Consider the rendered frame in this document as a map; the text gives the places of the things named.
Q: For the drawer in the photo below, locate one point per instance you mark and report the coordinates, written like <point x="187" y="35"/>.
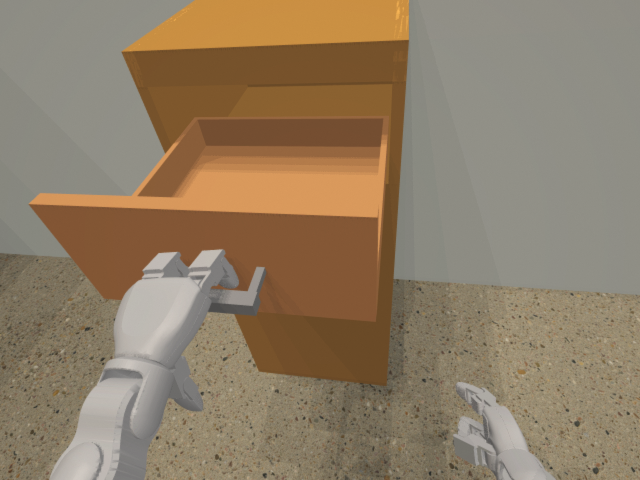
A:
<point x="302" y="196"/>

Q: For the robot left forearm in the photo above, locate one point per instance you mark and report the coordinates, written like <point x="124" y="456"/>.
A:
<point x="117" y="422"/>

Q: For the robot right hand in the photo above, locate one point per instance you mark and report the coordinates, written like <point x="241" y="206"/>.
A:
<point x="480" y="444"/>

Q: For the robot right forearm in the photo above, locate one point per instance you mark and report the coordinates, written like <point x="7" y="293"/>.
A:
<point x="518" y="464"/>

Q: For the handle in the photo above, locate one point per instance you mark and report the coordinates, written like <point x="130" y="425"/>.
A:
<point x="239" y="302"/>

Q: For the robot left hand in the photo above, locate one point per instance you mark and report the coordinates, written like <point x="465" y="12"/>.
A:
<point x="160" y="315"/>

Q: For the cabinet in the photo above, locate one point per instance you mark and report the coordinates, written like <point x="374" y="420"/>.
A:
<point x="284" y="58"/>

